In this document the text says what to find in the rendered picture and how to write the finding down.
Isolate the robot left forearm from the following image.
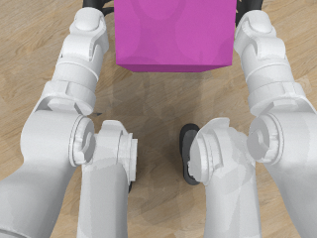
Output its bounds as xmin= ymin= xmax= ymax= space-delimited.
xmin=20 ymin=7 xmax=109 ymax=155

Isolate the right robot shin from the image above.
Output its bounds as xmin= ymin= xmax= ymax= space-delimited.
xmin=187 ymin=117 xmax=256 ymax=181

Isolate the robot right forearm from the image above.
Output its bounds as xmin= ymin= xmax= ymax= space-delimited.
xmin=233 ymin=10 xmax=317 ymax=117

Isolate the robot left hand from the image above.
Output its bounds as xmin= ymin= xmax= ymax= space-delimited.
xmin=82 ymin=0 xmax=115 ymax=17

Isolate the carton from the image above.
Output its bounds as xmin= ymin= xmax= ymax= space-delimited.
xmin=114 ymin=0 xmax=237 ymax=72

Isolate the robot left thigh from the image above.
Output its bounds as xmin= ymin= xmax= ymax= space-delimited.
xmin=76 ymin=129 xmax=138 ymax=238

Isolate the robot left upper arm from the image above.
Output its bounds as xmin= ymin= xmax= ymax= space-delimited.
xmin=0 ymin=109 xmax=96 ymax=238

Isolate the robot right hand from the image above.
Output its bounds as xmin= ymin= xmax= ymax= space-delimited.
xmin=235 ymin=0 xmax=264 ymax=28

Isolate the robot right upper arm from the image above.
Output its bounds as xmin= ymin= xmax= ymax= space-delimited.
xmin=246 ymin=112 xmax=317 ymax=238

